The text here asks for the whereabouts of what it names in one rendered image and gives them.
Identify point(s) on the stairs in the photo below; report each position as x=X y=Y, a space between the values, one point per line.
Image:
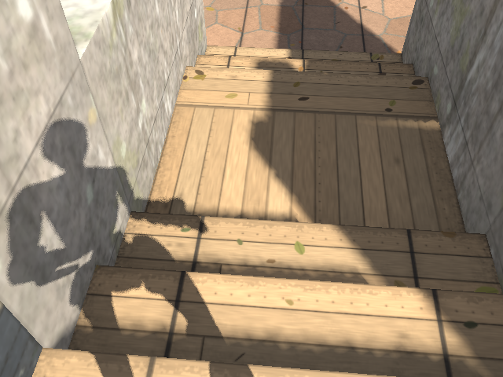
x=338 y=298
x=304 y=60

